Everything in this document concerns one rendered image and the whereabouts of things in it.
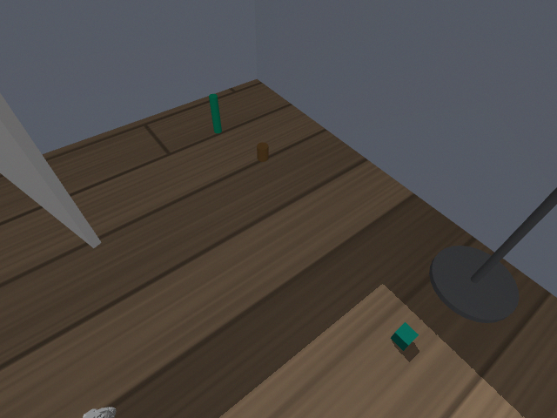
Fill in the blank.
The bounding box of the floor lamp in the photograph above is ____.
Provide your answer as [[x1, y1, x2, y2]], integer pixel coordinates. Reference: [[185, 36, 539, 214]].
[[429, 187, 557, 323]]

